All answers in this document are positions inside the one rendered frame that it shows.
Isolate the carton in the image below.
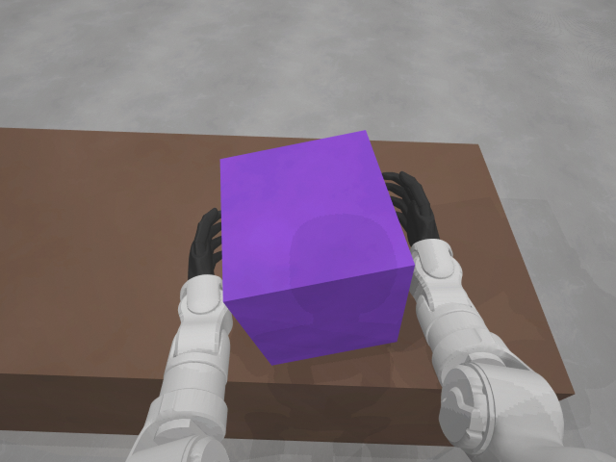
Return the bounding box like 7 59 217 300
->
220 130 415 366

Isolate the left robot hand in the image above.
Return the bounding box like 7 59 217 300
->
188 208 222 280

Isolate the right robot hand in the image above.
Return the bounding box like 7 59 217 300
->
382 171 440 246

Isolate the robot right upper arm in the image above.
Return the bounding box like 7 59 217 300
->
439 362 616 462

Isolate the robot left upper arm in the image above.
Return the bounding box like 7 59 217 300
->
126 434 230 462

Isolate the left robot forearm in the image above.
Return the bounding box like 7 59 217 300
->
125 274 233 462

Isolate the right robot forearm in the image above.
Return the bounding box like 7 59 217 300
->
409 239 564 441

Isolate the pedestal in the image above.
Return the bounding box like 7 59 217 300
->
0 128 575 447

